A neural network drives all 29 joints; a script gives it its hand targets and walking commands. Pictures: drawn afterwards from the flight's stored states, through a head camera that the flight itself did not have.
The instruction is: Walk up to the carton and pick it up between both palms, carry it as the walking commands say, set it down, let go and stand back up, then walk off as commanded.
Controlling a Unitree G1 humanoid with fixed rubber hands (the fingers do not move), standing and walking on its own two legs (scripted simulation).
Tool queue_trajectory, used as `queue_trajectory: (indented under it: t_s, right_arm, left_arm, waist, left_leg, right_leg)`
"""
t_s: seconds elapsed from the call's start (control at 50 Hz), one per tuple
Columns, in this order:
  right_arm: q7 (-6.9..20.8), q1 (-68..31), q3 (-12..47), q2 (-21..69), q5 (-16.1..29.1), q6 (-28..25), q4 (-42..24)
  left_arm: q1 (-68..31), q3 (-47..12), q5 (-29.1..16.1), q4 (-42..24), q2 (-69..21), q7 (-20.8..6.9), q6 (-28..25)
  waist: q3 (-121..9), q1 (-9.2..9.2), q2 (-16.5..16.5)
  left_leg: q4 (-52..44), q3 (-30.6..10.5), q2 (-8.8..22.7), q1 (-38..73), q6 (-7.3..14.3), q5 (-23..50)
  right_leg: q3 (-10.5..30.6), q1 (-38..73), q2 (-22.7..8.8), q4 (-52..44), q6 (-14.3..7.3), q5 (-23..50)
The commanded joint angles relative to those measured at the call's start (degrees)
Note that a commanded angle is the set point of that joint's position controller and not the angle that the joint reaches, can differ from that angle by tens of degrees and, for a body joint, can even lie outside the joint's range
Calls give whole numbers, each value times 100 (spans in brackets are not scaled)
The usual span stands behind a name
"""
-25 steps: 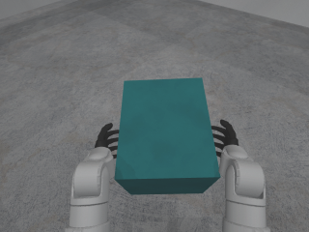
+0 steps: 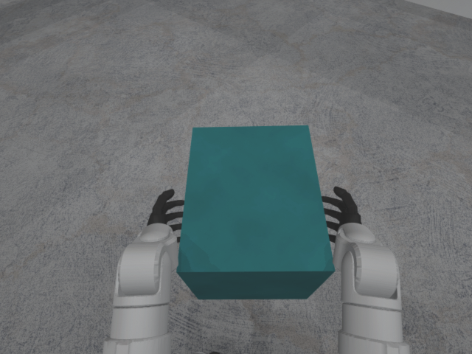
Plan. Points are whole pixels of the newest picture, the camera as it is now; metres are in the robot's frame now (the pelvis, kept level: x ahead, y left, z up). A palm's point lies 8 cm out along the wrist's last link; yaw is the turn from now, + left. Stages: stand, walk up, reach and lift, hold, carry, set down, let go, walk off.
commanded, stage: carry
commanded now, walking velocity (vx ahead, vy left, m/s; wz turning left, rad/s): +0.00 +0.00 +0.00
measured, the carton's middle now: (251, 215) +0.38 +0.00 -0.04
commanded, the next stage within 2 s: none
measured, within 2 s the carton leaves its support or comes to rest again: neither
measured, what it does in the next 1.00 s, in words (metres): stands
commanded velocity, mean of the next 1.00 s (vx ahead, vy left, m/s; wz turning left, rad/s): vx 0.00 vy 0.00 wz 0.00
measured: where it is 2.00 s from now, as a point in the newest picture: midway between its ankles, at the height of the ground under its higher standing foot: outside the picture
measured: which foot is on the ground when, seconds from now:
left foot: down 0.00-1.00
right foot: down 0.00-1.00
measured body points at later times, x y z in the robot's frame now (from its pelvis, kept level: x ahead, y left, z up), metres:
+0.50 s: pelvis +0.03 -0.04 -0.01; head +0.03 -0.05 +0.44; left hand +0.33 +0.10 +0.04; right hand +0.33 -0.21 +0.05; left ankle +0.06 +0.08 -0.73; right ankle -0.08 -0.11 -0.73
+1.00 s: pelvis -0.01 -0.03 +0.00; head -0.01 -0.03 +0.45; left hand +0.28 +0.12 +0.04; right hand +0.28 -0.19 +0.05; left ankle +0.06 +0.08 -0.73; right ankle -0.08 -0.10 -0.73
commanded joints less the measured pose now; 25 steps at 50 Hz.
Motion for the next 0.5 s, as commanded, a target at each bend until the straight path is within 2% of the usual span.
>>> queue_trajectory:
  t_s: [0.0, 0.02, 0.04, 0.06, 0.08, 0.1, 0.12, 0.14, 0.16, 0.18, 0.2, 0.22, 0.24, 0.26, 0.28, 0.3, 0.32, 0.34, 0.36, 0.38, 0.4, 0.42, 0.44, 0.46, 0.48]
  right_arm:
    - [1711, -2426, 3898, 5383, 2326, -275, -669]
    - [1680, -2369, 3966, 5292, 2275, -386, -844]
    - [1638, -2408, 4101, 5321, 2395, -380, -1128]
    - [1637, -2122, 3811, 5177, 2111, -391, -671]
    - [1609, -1840, 3888, 5236, 2144, -361, -726]
    - [1611, -1856, 4197, 5400, 2406, -244, -1152]
    - [1630, -1643, 3855, 5219, 2094, -260, -422]
    - [1644, -1570, 4050, 5350, 2240, -188, -693]
    - [1670, -1254, 3386, 5001, 1746, -323, 461]
    - [1690, -1561, 3709, 5140, 2040, -366, -66]
    - [1664, -1612, 3638, 5222, 1964, -439, 115]
    - [1698, -1657, 3744, 5190, 1964, -484, -77]
    - [1700, -1624, 3701, 5144, 1927, -551, 39]
    - [1700, -1527, 3637, 5103, 1827, -601, 241]
    - [1676, -1929, 3974, 5229, 2125, -595, -464]
    - [1674, -2001, 3601, 5026, 1818, -680, 27]
    - [1691, -1926, 3641, 4956, 1873, -707, -55]
    - [1683, -1672, 3290, 4878, 1590, -773, 612]
    - [1681, -1801, 3720, 5009, 1897, -771, -174]
    - [1674, -1894, 3547, 5011, 1783, -840, 227]
    - [1678, -2060, 3805, 5075, 2006, -816, -222]
    - [1703, -2000, 3684, 5043, 1951, -811, -12]
    - [1699, -1988, 3777, 5052, 2056, -759, -108]
    - [1687, -1822, 3610, 4910, 1874, -799, 127]
    - [1691, -1866, 3743, 4972, 1983, -778, 85]
  left_arm:
    - [-2615, -3499, -2091, -698, -5457, -2074, -554]
    - [-2416, -3483, -2066, -576, -5382, -2082, -612]
    - [-2433, -3684, -2236, -880, -5401, -2080, -596]
    - [-2352, -3493, -2062, -454, -5367, -2083, -627]
    - [-2189, -3587, -2131, -654, -5375, -2071, -617]
    - [-2454, -3992, -2447, -1268, -5465, -2055, -513]
    - [-2011, -3536, -2031, -512, -5223, -2064, -542]
    - [-2350, -3821, -2264, -1132, -5253, -2049, -511]
    - [-1896, -3144, -1661, 154, -4873, -2051, -614]
    - [-2161, -3462, -1900, -291, -5032, -2048, -652]
    - [-2327, -3392, -1877, -339, -5052, -2063, -728]
    - [-2323, -3443, -1863, -457, -5048, -2074, -784]
    - [-2259, -3394, -1821, -338, -5005, -2075, -837]
    - [-2160, -3247, -1732, -126, -4986, -2096, -908]
    - [-2320, -3512, -1979, -646, -5120, -2076, -882]
    - [-2332, -3272, -1704, -1, -5021, -2097, -951]
    - [-2103, -3273, -1679, 19, -4963, -2068, -986]
    - [-2177, -3036, -1497, 406, -4867, -2071, -1059]
    - [-2200, -3391, -1754, -232, -4942, -2063, -1054]
    - [-2237, -3204, -1574, 25, -4839, -2060, -1145]
    - [-2415, -3444, -1803, -371, -4995, -2044, -1131]
    - [-2452, -3367, -1715, -329, -4905, -1997, -1166]
    - [-2529, -3528, -1841, -565, -4926, -2002, -1112]
    - [-2134, -3290, -1645, -19, -4866, -1981, -1119]
    - [-2221, -3361, -1689, -284, -4780, -1983, -1128]
  waist:
    - [-3245, -29, -242]
    - [-3257, -41, -286]
    - [-3295, -40, -229]
    - [-3181, -53, -286]
    - [-3375, -46, -32]
    - [-3431, -41, 55]
    - [-3229, -30, -180]
    - [-3230, -37, -211]
    - [-3191, -36, 13]
    - [-2999, -50, 85]
    - [-3031, -36, -28]
    - [-2917, -52, -60]
    - [-2849, -45, 103]
    - [-2670, -52, -76]
    - [-2527, -59, -350]
    - [-2430, -60, -336]
    - [-2366, -63, -282]
    - [-2233, -51, -393]
    - [-2258, -71, -457]
    - [-2229, -68, -401]
    - [-2115, -68, -511]
    - [-2184, -48, -368]
    - [-2140, -45, -276]
    - [-2300, -50, -192]
    - [-2281, -28, -360]
  left_leg:
    - [186, -863, 978, 2499, 115, 4226]
    - [274, -755, 965, 2360, 76, 4336]
    - [360, -687, 901, 2256, 33, 4392]
    - [430, -812, 919, 2144, 30, 4457]
    - [587, -740, 842, 2153, 99, 4736]
    - [517, -750, 829, 2121, 62, 4326]
    - [569, -698, 806, 2049, 48, 4041]
    - [514, -577, 771, 2073, 16, 3818]
    - [450, -646, 799, 2018, 34, 3530]
    - [459, -652, 825, 2033, 61, 3824]
    - [413, -568, 738, 1982, 61, 3577]
    - [472, -580, 805, 1957, 17, 3879]
    - [554, -568, 797, 1977, 50, 4096]
    - [746, -454, 721, 1865, -4, 3846]
    - [740, -383, 640, 1669, -69, 3558]
    - [673, -372, 685, 1480, -136, 2856]
    - [620, -405, 636, 1332, -128, 2566]
    - [673, -302, 577, 1141, -151, 2158]
    - [606, -380, 575, 1113, -170, 2050]
    - [630, -325, 588, 1099, -164, 1668]
    - [557, -368, 575, 998, -210, 1442]
    - [377, -246, 453, 1193, -177, 1189]
    - [452, -329, 592, 1235, -194, 1597]
    - [578, -424, 647, 1426, -76, 2159]
    - [596, -354, 650, 1497, -112, 2117]
  right_leg:
    - [65, 487, -358, -251, 47, 2441]
    - [45, 616, -409, -57, 37, 2932]
    - [-18, 768, -431, 24, 56, 3261]
    - [-1, 757, -403, 89, 35, 3439]
    - [13, 920, -385, 220, 48, 3847]
    - [31, 896, -491, 347, -37, 3761]
    - [73, 825, -488, 218, -15, 3736]
    - [98, 740, -525, 287, -86, 3876]
    - [72, 726, -552, 295, -117, 3551]
    - [27, 593, -507, 279, -71, 3399]
    - [28, 704, -547, 257, -85, 3573]
    - [-54, 662, -462, 198, -72, 3403]
    - [-23, 657, -469, 178, -47, 3606]
    - [-39, 608, -466, 111, -10, 4107]
    - [-49, 646, -525, 167, -68, 4570]
    - [-12, 769, -622, 69, -120, 4550]
    - [39, 787, -658, 122, -161, 4558]
    - [-38, 947, -671, 27, -160, 4834]
    - [-101, 983, -669, 111, -220, 4848]
    - [-56, 1052, -733, 52, -203, 4894]
    - [-88, 1045, -755, 46, -212, 4902]
    - [-19, 916, -791, 127, -274, 4852]
    - [-70, 933, -785, 128, -230, 4659]
    - [-83, 816, -711, 276, -187, 4548]
    - [-48, 790, -769, 177, -153, 4585]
